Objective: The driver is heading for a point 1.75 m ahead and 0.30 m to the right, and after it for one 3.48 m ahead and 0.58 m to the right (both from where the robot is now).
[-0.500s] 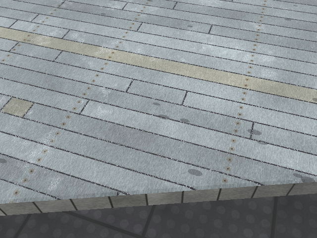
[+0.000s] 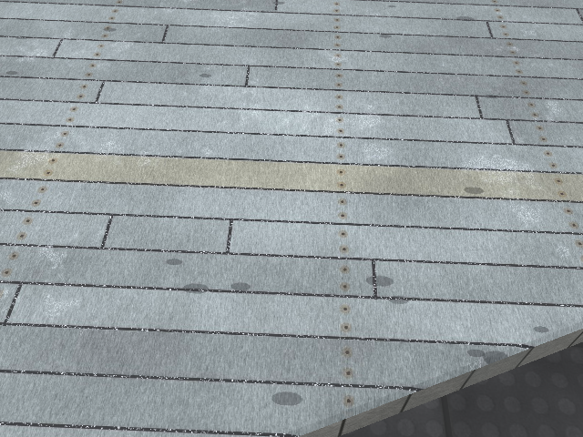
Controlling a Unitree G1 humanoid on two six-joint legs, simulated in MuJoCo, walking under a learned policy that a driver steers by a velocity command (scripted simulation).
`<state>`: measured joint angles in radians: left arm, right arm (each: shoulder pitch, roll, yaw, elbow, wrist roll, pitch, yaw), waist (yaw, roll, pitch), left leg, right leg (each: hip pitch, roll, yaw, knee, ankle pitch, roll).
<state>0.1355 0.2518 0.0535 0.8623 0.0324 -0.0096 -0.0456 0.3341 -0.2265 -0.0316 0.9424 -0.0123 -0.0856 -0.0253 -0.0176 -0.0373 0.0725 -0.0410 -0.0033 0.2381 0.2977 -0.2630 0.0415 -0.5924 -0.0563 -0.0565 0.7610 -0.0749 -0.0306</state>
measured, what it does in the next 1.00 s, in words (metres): steps on the spot, turning right: right foot, then left foot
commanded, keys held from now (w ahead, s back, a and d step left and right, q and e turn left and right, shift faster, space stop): e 0.52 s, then no key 0.36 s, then w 0.12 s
